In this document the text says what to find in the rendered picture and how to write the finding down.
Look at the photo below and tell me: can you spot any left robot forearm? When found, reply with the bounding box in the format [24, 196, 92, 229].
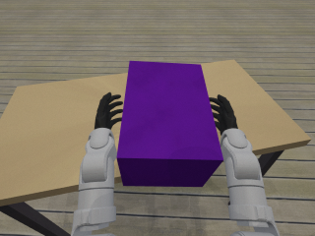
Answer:
[71, 128, 117, 236]

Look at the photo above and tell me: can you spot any robot right hand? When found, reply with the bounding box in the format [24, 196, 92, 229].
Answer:
[209, 94, 238, 135]

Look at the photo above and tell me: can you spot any table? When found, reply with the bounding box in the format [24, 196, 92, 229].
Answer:
[0, 59, 312, 236]

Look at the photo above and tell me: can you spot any carton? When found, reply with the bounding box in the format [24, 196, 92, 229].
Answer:
[116, 61, 223, 187]

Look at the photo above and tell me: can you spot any right robot forearm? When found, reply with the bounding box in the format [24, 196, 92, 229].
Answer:
[220, 128, 281, 236]

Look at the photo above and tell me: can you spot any robot left hand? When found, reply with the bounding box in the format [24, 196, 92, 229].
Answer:
[94, 92, 123, 130]

